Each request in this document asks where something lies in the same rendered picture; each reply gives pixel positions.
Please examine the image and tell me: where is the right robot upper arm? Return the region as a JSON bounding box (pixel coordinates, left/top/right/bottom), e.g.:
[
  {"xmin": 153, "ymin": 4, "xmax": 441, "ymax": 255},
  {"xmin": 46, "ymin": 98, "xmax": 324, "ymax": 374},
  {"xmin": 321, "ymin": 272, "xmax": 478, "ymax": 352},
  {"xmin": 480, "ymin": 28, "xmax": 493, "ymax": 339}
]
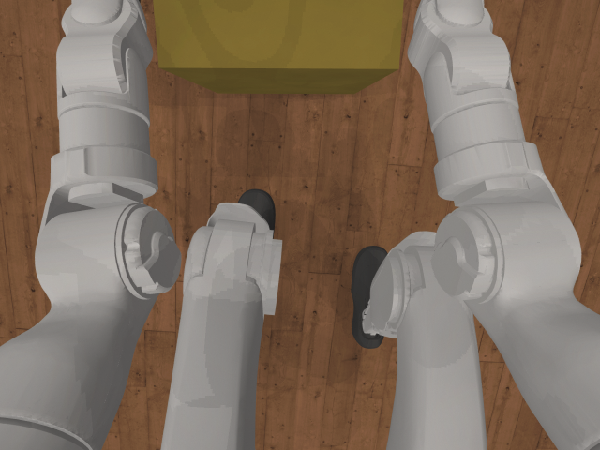
[{"xmin": 431, "ymin": 201, "xmax": 600, "ymax": 450}]

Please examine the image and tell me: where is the carton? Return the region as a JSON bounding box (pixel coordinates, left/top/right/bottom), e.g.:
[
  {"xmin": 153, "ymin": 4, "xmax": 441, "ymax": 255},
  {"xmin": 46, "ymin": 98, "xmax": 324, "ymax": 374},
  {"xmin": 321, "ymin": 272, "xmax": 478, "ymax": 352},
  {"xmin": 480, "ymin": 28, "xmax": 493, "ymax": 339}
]
[{"xmin": 153, "ymin": 0, "xmax": 404, "ymax": 94}]

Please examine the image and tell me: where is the robot left forearm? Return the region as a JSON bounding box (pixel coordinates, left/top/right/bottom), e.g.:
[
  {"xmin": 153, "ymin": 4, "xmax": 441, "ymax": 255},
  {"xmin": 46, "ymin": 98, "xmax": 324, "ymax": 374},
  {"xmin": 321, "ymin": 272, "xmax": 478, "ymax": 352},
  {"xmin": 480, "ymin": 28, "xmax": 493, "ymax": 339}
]
[{"xmin": 35, "ymin": 0, "xmax": 158, "ymax": 289}]

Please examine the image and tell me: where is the robot right forearm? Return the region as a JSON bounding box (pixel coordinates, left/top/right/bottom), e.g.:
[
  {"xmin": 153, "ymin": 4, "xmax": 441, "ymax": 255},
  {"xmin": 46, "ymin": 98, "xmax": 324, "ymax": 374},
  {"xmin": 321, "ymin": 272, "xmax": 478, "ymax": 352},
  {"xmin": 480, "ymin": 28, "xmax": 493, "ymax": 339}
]
[{"xmin": 408, "ymin": 0, "xmax": 581, "ymax": 252}]

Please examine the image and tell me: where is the robot shin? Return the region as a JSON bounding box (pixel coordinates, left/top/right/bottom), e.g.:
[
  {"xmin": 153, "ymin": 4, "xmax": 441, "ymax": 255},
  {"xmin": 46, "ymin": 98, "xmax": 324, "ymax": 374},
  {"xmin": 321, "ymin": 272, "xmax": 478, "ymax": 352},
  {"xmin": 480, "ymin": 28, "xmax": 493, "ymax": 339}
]
[
  {"xmin": 183, "ymin": 202, "xmax": 270, "ymax": 295},
  {"xmin": 362, "ymin": 231, "xmax": 436, "ymax": 338}
]

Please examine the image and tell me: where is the right robot shin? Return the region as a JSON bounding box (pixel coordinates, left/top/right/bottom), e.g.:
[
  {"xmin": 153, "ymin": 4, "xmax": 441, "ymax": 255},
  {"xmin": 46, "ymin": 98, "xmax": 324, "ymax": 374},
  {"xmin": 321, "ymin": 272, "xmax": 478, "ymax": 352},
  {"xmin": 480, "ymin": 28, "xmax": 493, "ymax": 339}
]
[{"xmin": 362, "ymin": 231, "xmax": 436, "ymax": 338}]

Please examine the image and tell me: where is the left robot shin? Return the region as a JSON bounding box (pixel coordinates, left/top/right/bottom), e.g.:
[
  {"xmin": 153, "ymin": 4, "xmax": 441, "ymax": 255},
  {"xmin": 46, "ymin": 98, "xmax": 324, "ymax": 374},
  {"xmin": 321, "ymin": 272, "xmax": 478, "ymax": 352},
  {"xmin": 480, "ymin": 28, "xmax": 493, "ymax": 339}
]
[{"xmin": 183, "ymin": 202, "xmax": 270, "ymax": 295}]

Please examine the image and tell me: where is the left robot upper arm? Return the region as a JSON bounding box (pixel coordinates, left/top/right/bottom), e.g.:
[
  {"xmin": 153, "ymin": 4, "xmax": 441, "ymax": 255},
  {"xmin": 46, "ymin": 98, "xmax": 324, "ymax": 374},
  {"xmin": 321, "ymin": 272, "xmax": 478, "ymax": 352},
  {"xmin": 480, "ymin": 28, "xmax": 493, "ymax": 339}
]
[{"xmin": 0, "ymin": 203, "xmax": 182, "ymax": 450}]

